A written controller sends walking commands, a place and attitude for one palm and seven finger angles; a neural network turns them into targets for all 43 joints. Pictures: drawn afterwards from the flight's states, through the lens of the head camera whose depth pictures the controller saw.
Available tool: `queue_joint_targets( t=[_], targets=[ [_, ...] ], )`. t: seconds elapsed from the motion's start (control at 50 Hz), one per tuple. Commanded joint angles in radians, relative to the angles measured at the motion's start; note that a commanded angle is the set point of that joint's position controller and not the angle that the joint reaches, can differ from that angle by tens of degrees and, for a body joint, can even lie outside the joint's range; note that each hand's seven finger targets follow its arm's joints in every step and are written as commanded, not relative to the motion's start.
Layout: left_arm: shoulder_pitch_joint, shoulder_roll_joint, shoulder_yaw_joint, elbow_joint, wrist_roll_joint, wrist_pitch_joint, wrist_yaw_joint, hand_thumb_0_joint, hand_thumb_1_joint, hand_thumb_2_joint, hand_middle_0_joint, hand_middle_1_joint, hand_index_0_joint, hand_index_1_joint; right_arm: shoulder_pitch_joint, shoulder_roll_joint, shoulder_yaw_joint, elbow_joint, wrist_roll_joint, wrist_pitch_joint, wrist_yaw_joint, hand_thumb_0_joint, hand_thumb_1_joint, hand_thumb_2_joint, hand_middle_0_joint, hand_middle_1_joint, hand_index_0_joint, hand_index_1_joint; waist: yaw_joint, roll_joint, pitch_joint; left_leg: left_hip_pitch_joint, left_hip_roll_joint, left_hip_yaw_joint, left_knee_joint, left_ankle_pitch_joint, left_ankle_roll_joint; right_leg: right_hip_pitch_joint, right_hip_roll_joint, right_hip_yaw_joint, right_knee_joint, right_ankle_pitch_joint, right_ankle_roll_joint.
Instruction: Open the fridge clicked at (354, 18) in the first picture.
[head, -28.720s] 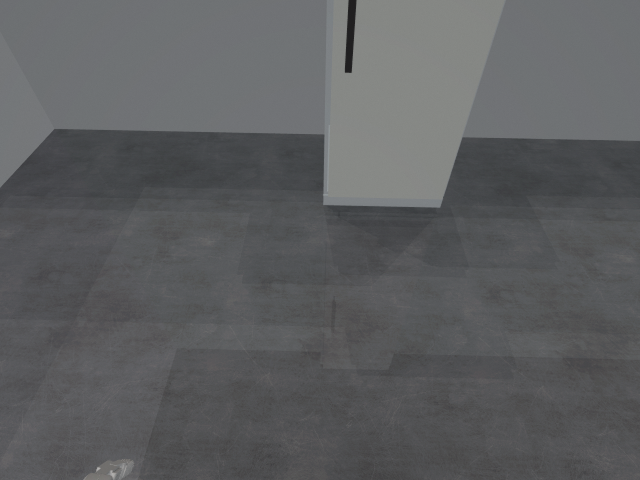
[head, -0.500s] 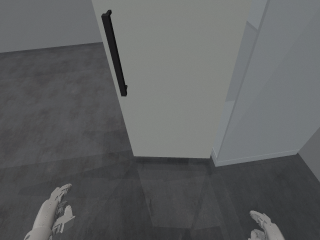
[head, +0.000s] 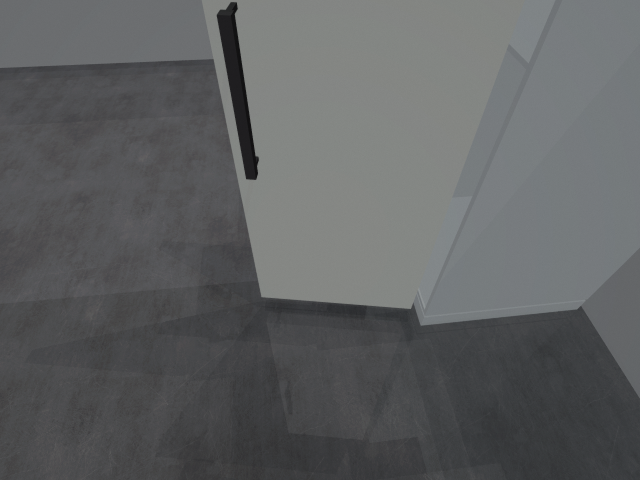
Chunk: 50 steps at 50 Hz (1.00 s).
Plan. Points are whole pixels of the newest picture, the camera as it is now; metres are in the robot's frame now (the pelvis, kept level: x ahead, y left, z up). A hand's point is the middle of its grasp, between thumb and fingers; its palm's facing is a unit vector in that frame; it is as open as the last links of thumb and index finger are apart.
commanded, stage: let the arm hang, fingers relaxed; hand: left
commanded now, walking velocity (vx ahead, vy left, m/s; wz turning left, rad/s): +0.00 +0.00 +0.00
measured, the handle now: (243, 102) +0.74 +0.20 +0.08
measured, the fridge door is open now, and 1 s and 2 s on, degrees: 78 78 78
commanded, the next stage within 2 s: look to check the result in 0.44 s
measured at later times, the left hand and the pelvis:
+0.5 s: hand out of the picture +0.12 +0.22 -0.16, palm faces -0.05 -0.96 -0.28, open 7.4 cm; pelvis +0.03 -0.01 +0.01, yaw -1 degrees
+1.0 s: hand out of the picture +0.12 +0.22 -0.15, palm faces -0.03 -0.94 -0.34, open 7.4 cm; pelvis +0.05 -0.02 +0.01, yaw -1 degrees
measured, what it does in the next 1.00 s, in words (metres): shifts its weight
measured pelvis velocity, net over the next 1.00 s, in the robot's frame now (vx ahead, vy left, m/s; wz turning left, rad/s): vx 0.05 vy -0.02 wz -0.01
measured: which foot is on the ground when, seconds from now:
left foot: down 0.00-1.00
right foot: down 0.00-1.00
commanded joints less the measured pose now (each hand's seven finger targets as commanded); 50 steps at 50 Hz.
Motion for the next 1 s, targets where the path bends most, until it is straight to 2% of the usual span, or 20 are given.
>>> queue_joint_targets(
  t=[0.0, 0.04, 0.08, 0.26, 0.32, 0.46, 0.56, 0.6, 0.68, 0.86, 0.98],
  targets=[
    [-0.059, 0.161, 0.024, -0.045, -0.002, -0.036, 0.006, 0.0, 0.9, 0.9, -0.2, -0.3, -0.2, -0.3, -0.043, -0.204, -0.045, -0.042, 0.006, -0.034, -0.013, 0.0, -0.9, -0.9, 0.2, 0.3, 0.2, 0.3, -0.007, -0.051, -0.037, 0.066, 0.135, -0.166, -0.137, -0.109, 0.004, -0.034, -0.096, 0.107, -0.111, -0.061, -0.06],
    [-0.077, 0.166, 0.022, -0.04, -0.003, -0.037, 0.008, 0.0, 0.9, 0.9, -0.2, -0.3, -0.2, -0.3, -0.049, -0.21, -0.044, -0.029, 0.006, -0.035, -0.012, 0.0, -0.9, -0.9, 0.2, 0.3, 0.2, 0.3, -0.009, -0.078, -0.035, 0.085, 0.139, -0.16, -0.139, -0.073, 0.002, -0.039, -0.098, 0.105, -0.116, -0.052, -0.056],
    [-0.089, 0.171, 0.021, -0.04, -0.003, -0.038, 0.009, 0.0, 0.9, 0.9, -0.2, -0.3, -0.2, -0.3, -0.061, -0.205, -0.041, -0.02, 0.006, -0.038, -0.01, 0.0, -0.9, -0.9, 0.2, 0.3, 0.2, 0.3, -0.007, -0.053, -0.038, 0.091, 0.139, -0.153, -0.14, -0.023, 0.002, -0.025, -0.1, 0.104, -0.112, -0.016, -0.052],
    [-0.131, 0.194, 0.021, -0.043, -0.003, -0.044, 0.011, 0.0, 0.9, 0.9, -0.2, -0.3, -0.2, -0.3, -0.103, -0.22, -0.032, -0.004, 0.009, -0.047, -0.008, 0.0, -0.9, -0.9, 0.2, 0.3, 0.2, 0.3, -0.004, -0.028, -0.077, 0.143, 0.14, -0.138, -0.139, 0.138, -0.005, 0.031, -0.111, 0.102, -0.118, 0.093, -0.042],
    [-0.152, 0.192, 0.021, -0.044, -0.004, -0.042, 0.01, 0.0, 0.9, 0.9, -0.2, -0.3, -0.2, -0.3, -0.116, -0.22, -0.03, 0.001, 0.008, -0.048, -0.009, 0.0, -0.9, -0.9, 0.2, 0.3, 0.2, 0.3, -0.007, -0.005, -0.06, 0.138, 0.139, -0.137, -0.154, 0.124, -0.01, 0.036, -0.111, 0.102, -0.125, 0.081, -0.039],
    [-0.154, 0.197, 0.027, -0.048, -0.004, -0.051, 0.012, 0.0, 0.9, 0.9, -0.2, -0.3, -0.2, -0.3, -0.127, -0.233, -0.031, -0.003, 0.01, -0.053, -0.011, 0.0, -0.9, -0.9, 0.2, 0.3, 0.2, 0.3, -0.008, -0.006, -0.108, 0.191, 0.141, -0.128, -0.131, 0.224, -0.013, 0.072, -0.12, 0.104, -0.135, 0.18, -0.043],
    [-0.153, 0.196, 0.029, -0.046, -0.005, -0.052, 0.014, 0.0, 0.9, 0.9, -0.2, -0.3, -0.2, -0.3, -0.127, -0.236, -0.031, -0.003, 0.011, -0.051, -0.014, 0.0, -0.9, -0.9, 0.2, 0.3, 0.2, 0.3, -0.012, -0.015, -0.108, 0.205, 0.144, -0.122, -0.125, 0.247, -0.015, 0.084, -0.122, 0.101, -0.141, 0.217, -0.044],
    [-0.161, 0.192, 0.027, -0.041, -0.005, -0.048, 0.014, 0.0, 0.9, 0.9, -0.2, -0.3, -0.2, -0.3, -0.132, -0.234, -0.03, 0.0, 0.01, -0.049, -0.015, 0.0, -0.9, -0.9, 0.2, 0.3, 0.2, 0.3, -0.013, -0.005, -0.082, 0.194, 0.144, -0.123, -0.135, 0.222, -0.016, 0.075, -0.121, 0.1, -0.148, 0.189, -0.043],
    [-0.155, 0.196, 0.026, -0.038, -0.007, -0.049, 0.014, 0.0, 0.9, 0.9, -0.2, -0.3, -0.2, -0.3, -0.134, -0.236, -0.032, -0.002, 0.01, -0.047, -0.015, 0.0, -0.9, -0.9, 0.2, 0.3, 0.2, 0.3, -0.014, -0.028, -0.093, 0.214, 0.145, -0.12, -0.129, 0.227, -0.015, 0.076, -0.125, 0.1, -0.152, 0.214, -0.044],
    [-0.143, 0.203, 0.026, -0.037, -0.006, -0.053, 0.018, 0.0, 0.9, 0.9, -0.2, -0.3, -0.2, -0.3, -0.132, -0.24, -0.032, -0.002, 0.013, -0.045, -0.017, 0.0, -0.9, -0.9, 0.2, 0.3, 0.2, 0.3, -0.013, -0.035, -0.118, 0.239, 0.146, -0.111, -0.114, 0.279, -0.016, 0.1, -0.127, 0.103, -0.146, 0.302, -0.045],
    [-0.15, 0.202, 0.024, -0.034, -0.007, -0.05, 0.018, 0.0, 0.9, 0.9, -0.2, -0.3, -0.2, -0.3, -0.138, -0.233, -0.03, -0.001, 0.012, -0.042, -0.017, 0.0, -0.9, -0.9, 0.2, 0.3, 0.2, 0.3, -0.013, -0.049, -0.083, 0.228, 0.147, -0.107, -0.126, 0.245, -0.017, 0.089, -0.128, 0.096, -0.156, 0.278, -0.043]
  ],
)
